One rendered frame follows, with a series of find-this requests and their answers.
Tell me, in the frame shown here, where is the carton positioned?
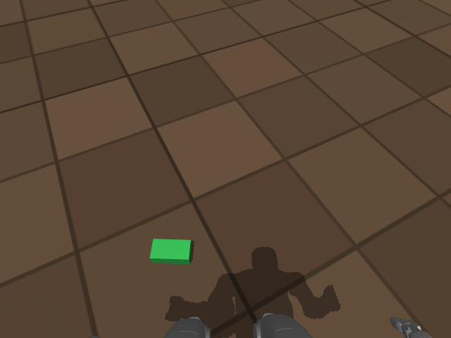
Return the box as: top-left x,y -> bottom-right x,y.
150,239 -> 192,264

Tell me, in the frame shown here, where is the right robot hand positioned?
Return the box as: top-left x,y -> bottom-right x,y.
390,317 -> 432,338

